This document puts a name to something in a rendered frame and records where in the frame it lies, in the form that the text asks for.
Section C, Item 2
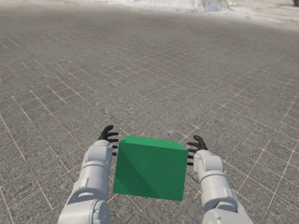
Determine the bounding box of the robot right upper arm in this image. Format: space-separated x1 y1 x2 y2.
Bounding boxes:
202 208 253 224

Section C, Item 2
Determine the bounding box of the right robot hand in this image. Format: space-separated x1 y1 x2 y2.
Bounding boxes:
187 135 207 166

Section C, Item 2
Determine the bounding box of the robot left upper arm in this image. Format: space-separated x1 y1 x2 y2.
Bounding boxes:
58 199 112 224

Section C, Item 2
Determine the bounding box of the left robot hand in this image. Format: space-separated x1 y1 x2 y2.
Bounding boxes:
98 125 119 156

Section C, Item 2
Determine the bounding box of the robot left forearm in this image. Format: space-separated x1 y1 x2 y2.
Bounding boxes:
57 140 113 224

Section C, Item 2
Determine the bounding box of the carton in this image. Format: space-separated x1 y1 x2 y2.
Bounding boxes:
112 135 189 202

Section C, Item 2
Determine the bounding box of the robot right forearm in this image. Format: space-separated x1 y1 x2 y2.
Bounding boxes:
192 149 250 218

